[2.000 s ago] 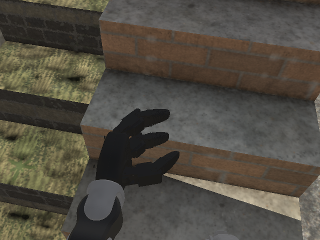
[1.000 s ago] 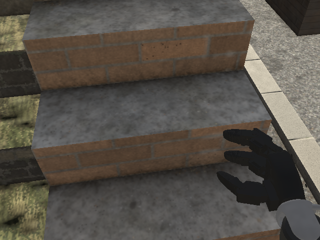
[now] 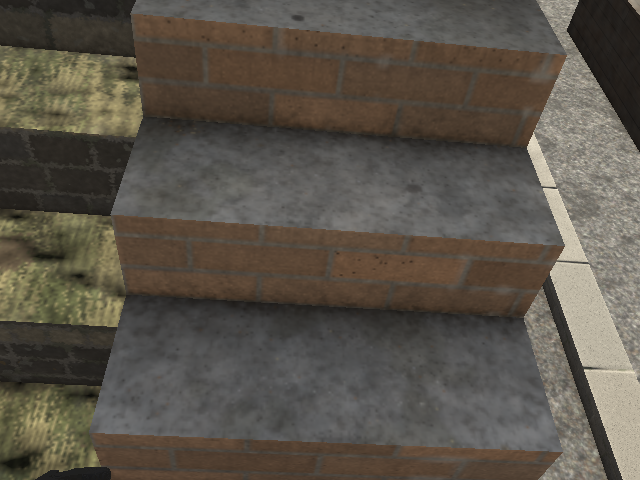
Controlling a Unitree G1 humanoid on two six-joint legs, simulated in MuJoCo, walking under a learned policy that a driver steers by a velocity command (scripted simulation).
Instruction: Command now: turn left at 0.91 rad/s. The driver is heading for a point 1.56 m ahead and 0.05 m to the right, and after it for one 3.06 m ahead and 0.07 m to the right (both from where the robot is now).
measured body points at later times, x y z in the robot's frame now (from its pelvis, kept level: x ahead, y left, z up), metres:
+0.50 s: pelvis +0.06 +0.02 +0.02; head +0.07 +0.03 +0.47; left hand +0.11 +0.28 -0.09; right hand +0.33 -0.11 -0.03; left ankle +0.05 +0.12 -0.68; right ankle +0.03 -0.08 -0.72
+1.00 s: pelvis +0.25 +0.04 +0.09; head +0.25 +0.07 +0.54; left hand +0.44 +0.26 +0.02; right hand +0.32 -0.21 -0.03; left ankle +0.07 +0.13 -0.65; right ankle +0.29 -0.05 -0.47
